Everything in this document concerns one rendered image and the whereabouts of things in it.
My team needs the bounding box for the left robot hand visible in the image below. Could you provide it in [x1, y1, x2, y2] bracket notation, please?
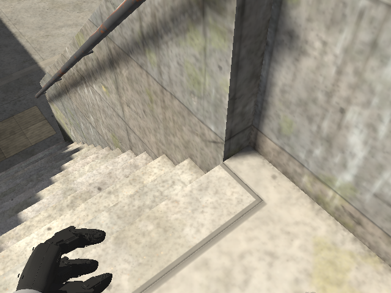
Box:
[16, 226, 112, 293]

